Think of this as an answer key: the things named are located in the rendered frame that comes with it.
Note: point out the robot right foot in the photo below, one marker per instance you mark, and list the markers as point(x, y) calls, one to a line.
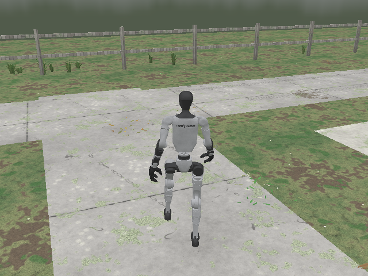
point(195, 242)

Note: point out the robot left upper arm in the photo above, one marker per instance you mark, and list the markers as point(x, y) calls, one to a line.
point(168, 120)

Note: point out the left robot shin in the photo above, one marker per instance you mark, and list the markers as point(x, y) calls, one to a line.
point(167, 196)

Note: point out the robot right upper arm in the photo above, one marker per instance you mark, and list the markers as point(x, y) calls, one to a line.
point(202, 121)

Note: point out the robot left forearm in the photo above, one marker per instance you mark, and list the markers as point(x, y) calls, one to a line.
point(157, 155)

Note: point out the robot right hand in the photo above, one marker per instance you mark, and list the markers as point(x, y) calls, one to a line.
point(209, 159)

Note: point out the robot left hand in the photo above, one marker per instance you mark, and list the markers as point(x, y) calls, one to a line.
point(152, 175)

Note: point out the robot right forearm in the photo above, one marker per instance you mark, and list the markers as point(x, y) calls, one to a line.
point(210, 150)

